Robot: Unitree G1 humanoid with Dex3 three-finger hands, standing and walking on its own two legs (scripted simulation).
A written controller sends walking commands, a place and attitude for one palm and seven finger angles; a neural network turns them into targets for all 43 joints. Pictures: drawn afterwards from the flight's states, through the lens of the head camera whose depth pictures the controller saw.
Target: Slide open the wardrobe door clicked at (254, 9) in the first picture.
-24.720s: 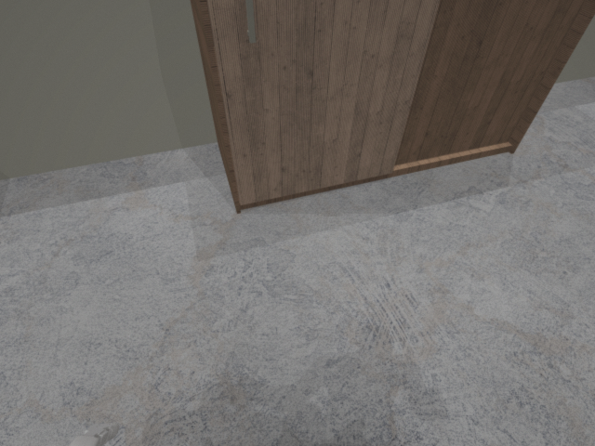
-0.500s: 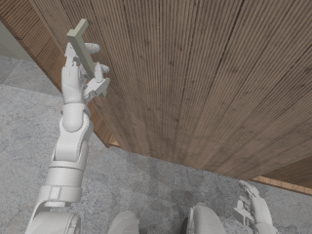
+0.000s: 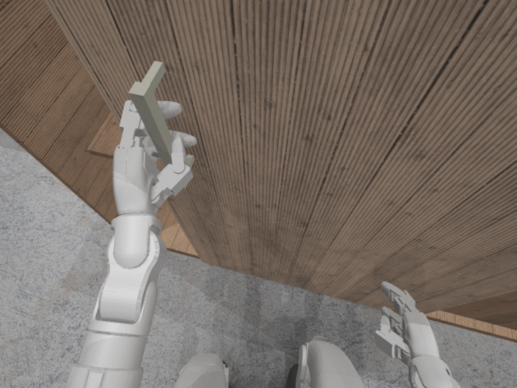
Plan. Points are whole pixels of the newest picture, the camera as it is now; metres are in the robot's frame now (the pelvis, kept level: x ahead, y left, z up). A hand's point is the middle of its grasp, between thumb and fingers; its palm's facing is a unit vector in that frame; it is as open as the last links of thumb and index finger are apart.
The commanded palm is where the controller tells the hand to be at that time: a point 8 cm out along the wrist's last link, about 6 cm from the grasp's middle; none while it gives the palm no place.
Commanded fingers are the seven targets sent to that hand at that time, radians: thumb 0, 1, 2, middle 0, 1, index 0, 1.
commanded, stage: step sideways, sliding the door along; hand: left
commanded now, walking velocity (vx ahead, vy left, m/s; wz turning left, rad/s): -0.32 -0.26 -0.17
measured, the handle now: (170, 135) +0.39 +0.19 +0.11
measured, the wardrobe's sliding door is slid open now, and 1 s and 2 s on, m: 0.27 0.42 0.42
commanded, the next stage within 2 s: stop walking and hold the door there in 0.60 s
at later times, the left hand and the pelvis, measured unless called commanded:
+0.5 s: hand (306, 198) +0.33 +0.01 +0.12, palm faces +0.21 -0.98 -0.05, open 6.2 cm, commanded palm +0.29 -0.02 +0.12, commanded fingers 0.00 0.90 0.90 -0.45 -1.40 -0.45 -1.40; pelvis -0.03 -0.13 -0.01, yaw -2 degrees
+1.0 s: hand (300, 195) +0.33 +0.01 +0.11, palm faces +0.43 -0.83 -0.36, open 6.2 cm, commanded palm +0.29 +0.05 +0.10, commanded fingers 0.00 0.90 0.90 -0.45 -1.40 -0.45 -1.40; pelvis -0.05 -0.25 +0.00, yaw -10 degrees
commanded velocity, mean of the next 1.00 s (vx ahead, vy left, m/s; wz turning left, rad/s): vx -0.16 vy -0.10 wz -0.07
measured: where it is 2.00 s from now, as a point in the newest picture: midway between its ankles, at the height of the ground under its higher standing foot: outside the picture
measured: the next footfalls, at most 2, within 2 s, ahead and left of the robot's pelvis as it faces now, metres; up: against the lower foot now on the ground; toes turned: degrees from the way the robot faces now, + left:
right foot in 0.22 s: +0.08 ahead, -0.23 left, +0.00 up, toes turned -7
left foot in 0.48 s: +0.00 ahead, -0.02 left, +0.00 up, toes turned +6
